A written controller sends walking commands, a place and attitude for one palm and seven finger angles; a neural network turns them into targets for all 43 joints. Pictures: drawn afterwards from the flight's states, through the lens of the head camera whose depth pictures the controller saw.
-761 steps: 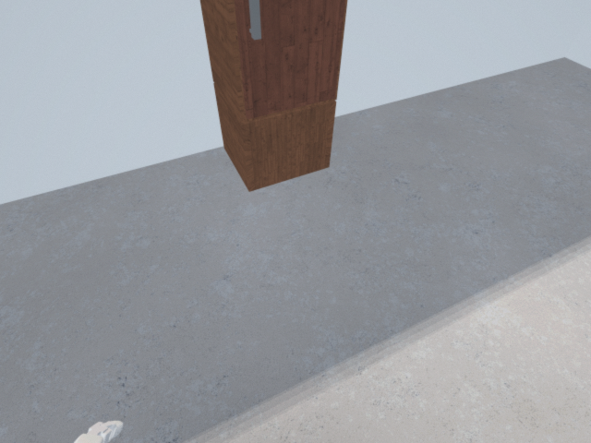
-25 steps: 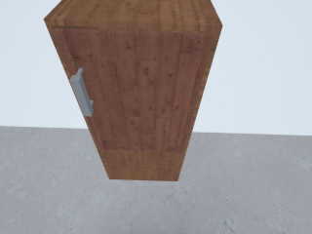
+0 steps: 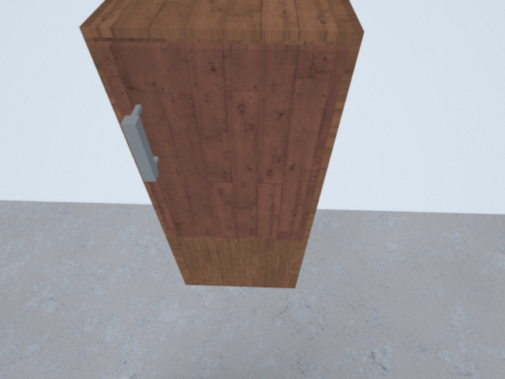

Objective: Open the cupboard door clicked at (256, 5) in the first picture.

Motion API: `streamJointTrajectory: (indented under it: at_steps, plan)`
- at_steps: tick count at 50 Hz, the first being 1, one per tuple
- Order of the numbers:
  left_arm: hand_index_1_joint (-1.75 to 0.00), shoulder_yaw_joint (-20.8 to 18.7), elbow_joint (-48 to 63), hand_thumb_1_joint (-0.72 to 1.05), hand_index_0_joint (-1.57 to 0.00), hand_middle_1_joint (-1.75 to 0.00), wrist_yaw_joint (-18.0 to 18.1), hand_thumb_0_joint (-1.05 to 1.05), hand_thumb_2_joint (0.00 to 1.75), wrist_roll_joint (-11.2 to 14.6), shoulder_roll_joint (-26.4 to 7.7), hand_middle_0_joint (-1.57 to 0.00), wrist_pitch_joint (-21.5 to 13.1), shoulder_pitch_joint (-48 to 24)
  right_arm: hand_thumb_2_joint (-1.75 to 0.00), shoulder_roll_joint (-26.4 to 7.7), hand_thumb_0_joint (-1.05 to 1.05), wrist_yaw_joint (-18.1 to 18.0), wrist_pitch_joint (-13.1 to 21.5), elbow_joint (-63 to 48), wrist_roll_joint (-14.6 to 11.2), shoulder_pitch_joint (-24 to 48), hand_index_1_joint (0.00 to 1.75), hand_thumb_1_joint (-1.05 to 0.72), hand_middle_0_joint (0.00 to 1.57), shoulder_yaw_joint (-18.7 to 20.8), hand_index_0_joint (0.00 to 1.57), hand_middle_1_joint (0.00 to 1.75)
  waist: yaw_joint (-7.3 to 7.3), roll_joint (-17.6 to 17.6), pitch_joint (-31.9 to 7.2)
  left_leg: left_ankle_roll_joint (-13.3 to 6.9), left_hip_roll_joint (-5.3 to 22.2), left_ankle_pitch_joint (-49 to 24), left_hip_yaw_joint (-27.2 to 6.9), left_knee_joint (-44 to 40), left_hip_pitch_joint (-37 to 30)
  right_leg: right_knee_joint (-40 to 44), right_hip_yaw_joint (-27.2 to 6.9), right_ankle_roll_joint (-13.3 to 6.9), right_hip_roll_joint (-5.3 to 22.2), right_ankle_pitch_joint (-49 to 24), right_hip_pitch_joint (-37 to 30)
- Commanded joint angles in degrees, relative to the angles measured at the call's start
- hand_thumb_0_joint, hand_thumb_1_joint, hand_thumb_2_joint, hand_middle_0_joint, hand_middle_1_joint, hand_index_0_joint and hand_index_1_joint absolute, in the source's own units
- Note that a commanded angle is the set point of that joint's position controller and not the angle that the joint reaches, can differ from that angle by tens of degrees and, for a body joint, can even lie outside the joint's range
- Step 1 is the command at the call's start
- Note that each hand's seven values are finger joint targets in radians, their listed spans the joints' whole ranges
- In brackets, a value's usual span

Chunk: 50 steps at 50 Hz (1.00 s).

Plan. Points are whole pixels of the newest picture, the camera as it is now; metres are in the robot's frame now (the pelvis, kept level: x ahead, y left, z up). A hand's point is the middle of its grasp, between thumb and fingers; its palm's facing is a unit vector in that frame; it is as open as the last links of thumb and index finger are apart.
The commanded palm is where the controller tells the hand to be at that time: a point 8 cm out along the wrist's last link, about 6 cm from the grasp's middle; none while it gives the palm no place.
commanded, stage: raise the hand with hooked fingers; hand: left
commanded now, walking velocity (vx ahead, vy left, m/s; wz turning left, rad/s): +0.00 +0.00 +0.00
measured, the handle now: (144, 143) +0.52 +0.27 +0.06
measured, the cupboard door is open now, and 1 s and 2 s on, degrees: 0 0 0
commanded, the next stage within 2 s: none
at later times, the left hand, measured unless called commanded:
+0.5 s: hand (111, 362) +0.14 +0.22 -0.02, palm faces +0.14 -0.99 -0.06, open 9.5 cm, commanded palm +0.13 +0.27 -0.02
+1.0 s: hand (94, 305) +0.21 +0.26 +0.02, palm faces +0.03 -1.00 -0.06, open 12.5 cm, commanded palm +0.18 +0.32 +0.03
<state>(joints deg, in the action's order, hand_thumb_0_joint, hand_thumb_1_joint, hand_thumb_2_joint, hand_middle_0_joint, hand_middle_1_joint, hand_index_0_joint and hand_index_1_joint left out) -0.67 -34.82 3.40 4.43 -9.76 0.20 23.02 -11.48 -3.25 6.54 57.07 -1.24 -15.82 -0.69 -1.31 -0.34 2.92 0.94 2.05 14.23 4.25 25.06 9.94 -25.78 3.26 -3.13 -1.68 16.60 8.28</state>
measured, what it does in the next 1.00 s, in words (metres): stands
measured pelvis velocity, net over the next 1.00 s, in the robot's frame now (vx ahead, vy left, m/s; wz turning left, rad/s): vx -0.04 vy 0.03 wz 0.04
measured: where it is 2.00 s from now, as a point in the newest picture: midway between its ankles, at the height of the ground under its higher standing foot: outside the picture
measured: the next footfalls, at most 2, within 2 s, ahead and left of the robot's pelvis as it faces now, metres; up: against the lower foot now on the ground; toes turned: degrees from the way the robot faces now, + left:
none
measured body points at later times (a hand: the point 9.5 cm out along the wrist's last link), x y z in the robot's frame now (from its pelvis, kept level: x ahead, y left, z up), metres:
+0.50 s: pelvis -0.05 +0.00 -0.08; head -0.01 +0.02 +0.37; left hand +0.13 +0.27 -0.01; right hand +0.17 -0.22 -0.13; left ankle -0.01 +0.13 -0.74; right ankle -0.03 -0.08 -0.74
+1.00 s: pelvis -0.04 +0.03 -0.05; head +0.01 +0.04 +0.40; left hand +0.20 +0.31 +0.02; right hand +0.13 -0.22 -0.12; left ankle -0.01 +0.13 -0.74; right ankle -0.03 -0.08 -0.74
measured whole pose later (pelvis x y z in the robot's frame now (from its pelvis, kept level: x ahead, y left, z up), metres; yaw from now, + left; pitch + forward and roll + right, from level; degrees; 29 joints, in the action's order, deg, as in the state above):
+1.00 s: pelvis -0.04 +0.03 -0.05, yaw +2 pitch +8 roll -2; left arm -15.2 -6.1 -19.2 17.5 -17.4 -16.1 11.0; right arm -16.5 -4.8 14.3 34.3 -2.3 -14.9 -1.3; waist 0.1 -1.8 -3.3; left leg -2.0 1.3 22.9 1.6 52.1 37.6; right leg -49.5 5.7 -1.1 0.3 24.7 33.2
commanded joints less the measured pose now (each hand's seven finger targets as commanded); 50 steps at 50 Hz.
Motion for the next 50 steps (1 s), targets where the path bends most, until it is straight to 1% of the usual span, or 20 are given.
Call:
streamJointTrajectory:
  at_steps: [1, 2, 3, 6, 8, 9, 10, 13, 16, 18, 19, 24, 27, 29, 32, 34, 37, 42, 46, 50]
  plan:
    - [-0.37, -1.73, 37.06, 0.78, -0.21, -0.37, 2.19, 0.0, 0.85, 6.37, -2.06, -0.21, -7.56, -10.54, -0.9, -8.99, 0.0, -2.15, 9.46, -16.47, -2.34, 5.93, 0.3, -0.9, 0.2, 2.77, 0.2, 0.3, 3.42, 0.23, -6.21, -3.03, -0.2, -18.2, -5.01, 1.96, -1.13, -1.64, 1.11, 2.24, 2.82, -15.38, 8.04]
    - [-0.39, -6.27, 34.55, 0.76, -0.21, -0.39, 0.77, 0.0, 0.84, 6.2, -6.25, -0.21, -10.46, -8.77, -0.9, -10.32, 0.0, -2.41, 9.76, -17.32, -1.56, 5.88, 0.3, -0.9, 0.2, 4.12, 0.2, 0.3, 4.41, 8.01, -6.08, -3.39, -0.84, -12.77, -4.31, 4.26, 1.68, -1.68, 1.29, 2.74, 2.43, -11.68, 12.38]
    - [-0.4, -7.12, 30.49, 0.74, -0.21, -0.4, -0.84, 0.0, 0.83, 6.09, -5.73, -0.21, -14.18, -7.84, -0.9, -10.59, 0.0, -2.36, 10.09, -18.35, -0.45, 5.81, 0.3, -0.9, 0.2, 4.45, 0.2, 0.3, 4.61, 12.64, -3.38, -3.38, -1.4, -8.85, -4.49, 6.78, 6.23, -2.82, 1.29, 3.36, 2.29, -8.16, 17.11]
    - [-0.45, -8.49, 17.59, 0.67, -0.22, -0.45, -8.67, 0.0, 0.8, 8.1, -0.62, -0.22, -24.49, 5.81, -0.9, -9.54, 0.0, -0.1, 10.33, -22.6, 0.68, 8.26, 0.3, -0.9, 0.2, 4.69, 0.2, 0.3, -0.73, 17.73, -1.86, -1.57, -2.85, 0.11, -4.25, 14.27, 20.89, -10.6, 0.1, 3.18, 2.16, 1.21, 24.79]
    - [-0.48, -8.92, 19.17, 0.62, -0.22, -0.48, -16.17, 0.0, 0.78, 10.52, -1.03, -0.22, -32.54, 8.59, -0.9, -9.86, 0.0, 1.62, 10.88, -25.95, 1.09, 10.03, 0.3, -0.9, 0.2, 5.13, 0.2, 0.3, -2.61, 13.9, -7.23, -0.66, -3.61, 2.37, -3.36, 19.81, 26.75, -15.73, -2.72, 2.74, 3.08, 0.7, 24.87]
    - [-0.5, -12.35, 17.43, 0.6, -0.22, -0.5, -20.23, 0.0, 0.77, 11.38, -3.9, -0.22, -34.95, 9.98, -0.9, -10.36, 0.0, 2.59, 10.67, -27.28, 0.54, 9.38, 0.3, -0.9, 0.2, 5.77, 0.2, 0.3, -3.69, 8.51, -10.04, -0.05, -4.03, 1.18, -3.11, 22.22, 27.8, -18.41, -4.56, 1.97, 3.84, -2.69, 22.88]
    - [-0.51, -13.29, 18.58, 0.57, -0.22, -0.51, -23.58, 0.0, 0.76, 12.33, -5.57, -0.22, -36.31, 8.55, -0.9, -10.72, 0.0, 2.95, 10.6, -29.34, 0.27, 9.7, 0.3, -0.9, 0.2, 5.63, 0.2, 0.3, -3.36, 6.53, -13.54, -0.11, -4.41, 0.8, -2.58, 24.42, 29.38, -20.4, -5.52, 1.88, 4.34, -4.65, 21.96]
    - [-0.55, -17.19, 29.64, 0.5, -0.23, -0.55, -25.78, 0.0, 0.73, 13.93, -10.92, -0.23, -33.0, 1.77, -0.9, -10.47, 0.0, 2.17, 9.54, -35.65, -0.7, 11.79, 0.3, -0.9, 0.2, 5.46, 0.2, 0.3, -3.73, 2.76, -20.54, -1.3, -5.06, 4.33, -0.65, 27.35, 32.43, -19.65, -9.32, 2.83, 5.13, 3.26, 21.02]
    - [-0.6, -16.76, 41.3, 0.43, -0.23, -0.6, -22.23, 0.0, 0.7, 14.87, -11.31, -0.23, -31.81, -10.34, -0.9, -9.55, 0.0, 1.01, 9.31, -37.04, -0.69, 9.71, 0.3, -0.9, 0.2, 5.09, 0.2, 0.3, -0.48, -2.72, -19.53, -2.25, -3.65, 8.39, -2.2, 28.64, 30.25, -18.02, -9.65, 2.65, 3.87, 16.13, 28.35]
    - [-0.63, -15.32, 50.21, 0.39, -0.24, -0.63, -18.89, 0.0, 0.68, 13.58, -11.53, -0.24, -34.06, -15.74, -0.9, -8.85, 0.0, 0.18, 9.76, -35.92, -0.12, 7.3, 0.3, -0.9, 0.2, 4.45, 0.2, 0.3, 1.55, -6.07, -20.8, -2.92, -2.57, 6.98, -3.55, 29.4, 27.03, -19.13, -8.24, 2.05, 2.98, 14.07, 30.11]
    - [-0.64, -13.9, 54.43, 0.36, -0.24, -0.64, -17.89, 0.0, 0.67, 12.92, -12.08, -0.24, -35.27, -21.18, -0.9, -9.15, 0.0, -0.45, 9.99, -35.3, 0.3, 6.59, 0.3, -0.9, 0.2, 4.09, 0.2, 0.3, 3.53, -2.62, -20.83, -3.29, -1.8, 7.05, -4.88, 30.07, 27.01, -20.64, -7.21, 2.05, 2.09, 13.26, 32.01]
    - [-0.72, -8.79, 47.57, 0.25, -0.25, -0.72, -20.24, 0.0, 0.62, 11.34, -11.07, -0.25, -33.65, -18.23, -0.9, -10.48, 0.0, -1.97, 11.45, -31.71, -0.08, 4.9, 0.3, -0.9, 0.2, 2.5, 0.2, 0.3, 5.8, -4.84, -16.29, -3.39, -1.06, 7.71, -7.07, 29.42, 27.75, -22.04, -4.08, 1.55, 0.57, 9.96, 34.53]
    - [-0.76, -11.59, 38.93, 0.18, -0.25, -0.76, -23.42, 0.0, 0.59, 11.9, -12.9, -0.25, -25.45, -13.98, -0.9, -10.84, 0.0, -2.52, 10.94, -31.77, -1.12, 5.07, 0.3, -0.9, 0.2, 2.19, 0.2, 0.3, 3.81, -1.63, -16.03, -3.02, -1.43, 8.02, -7.05, 26.37, 28.69, -18.93, -3.86, 2.2, 1.04, 10.46, 30.81]
    - [-0.8, -15.66, 35.2, 0.13, -0.25, -0.8, -24.23, 0.0, 0.57, 13.22, -14.5, -0.25, -18.86, -9.28, -0.9, -10.6, 0.0, -2.59, 10.27, -33.2, -1.61, 6.21, 0.3, -0.9, 0.2, 2.31, 0.2, 0.3, 0.27, -1.49, -18.97, -2.8, -1.99, 5.86, -6.74, 23.69, 27.08, -17.8, -3.2, 2.11, 1.12, 8.46, 25.75]
    - [-0.84, -20.69, 40.9, 0.06, -0.26, -0.84, -21.91, 0.0, 0.54, 15.74, -15.66, -0.26, -14.05, -8.4, -0.9, -9.28, 0.0, -2.51, 9.58, -34.74, -1.47, 7.3, 0.3, -0.9, 0.2, 2.13, 0.2, 0.3, -2.01, -0.57, -24.08, -2.55, -2.25, 0.51, -5.72, 21.48, 23.3, -17.4, -1.99, 2.65, 1.68, 1.95, 19.72]
    - [-0.87, -22.79, 42.96, 0.01, -0.26, -0.87, -19.09, 0.0, 0.52, 16.5, -15.75, -0.26, -14.88, -7.98, -0.9, -8.44, 0.0, -2.1, 9.52, -34.39, -0.9, 7.5, 0.3, -0.9, 0.2, 1.89, 0.2, 0.3, -2.78, 0.55, -22.96, -2.2, -1.88, -2.33, -6.28, 20.37, 22.24, -18.22, -0.64, 2.29, 1.01, -1.53, 18.47]
    - [-0.92, -21.0, 45.76, -0.06, -0.27, -0.92, -16.14, 0.0, 0.49, 14.6, -14.52, -0.27, -19.68, -10.0, -0.9, -8.75, 0.0, -1.13, 9.95, -33.3, -0.35, 5.78, 0.3, -0.9, 0.2, 2.06, 0.2, 0.3, -0.69, -1.22, -19.55, -2.07, -1.46, -3.13, -6.3, 19.65, 20.31, -18.98, 0.68, 2.12, 0.43, -2.52, 22.43]
    - [-0.99, -16.16, 41.84, -0.17, -0.28, -0.99, -19.17, 0.0, 0.44, 12.8, -13.85, -0.28, -23.46, -16.85, -0.9, -11.07, 0.0, -1.07, 10.93, -31.78, -0.5, 3.41, 0.3, -0.9, 0.2, 2.05, 0.2, 0.3, 2.89, -2.94, -15.67, -2.24, -1.25, 3.08, -6.8, 19.27, 20.09, -17.7, 0.42, 2.05, 0.3, 3.81, 27.22]
    - [-1.05, -19.28, 41.21, -0.27, -0.28, -1.05, -23.13, 0.0, 0.4, 14.35, -18.1, -0.28, -20.95, -19.72, -0.9, -11.92, 0.0, -2.38, 11.53, -31.88, -1.4, 3.23, 0.3, -0.9, 0.2, 2.23, 0.2, 0.3, 1.76, -3.79, -20.3, -2.33, -1.42, 1.87, -6.96, 17.55, 16.6, -15.85, -0.19, 1.88, 0.54, 2.33, 22.79]
    - [-1.11, -23.85, 42.94, -0.36, -0.29, -1.11, -22.63, 0.0, 0.36, 15.58, -21.41, -0.29, -18.97, -20.6, -0.9, -11.54, 0.0, -2.58, 11.56, -32.0, -1.18, 3.54, 0.3, -0.9, 0.2, 1.72, 0.2, 0.3, 0.01, -5.54, -22.0, -1.92, -1.48, -5.3, -7.35, 15.99, 12.91, -15.97, 0.76, 1.5, 0.41, -4.9, 18.66]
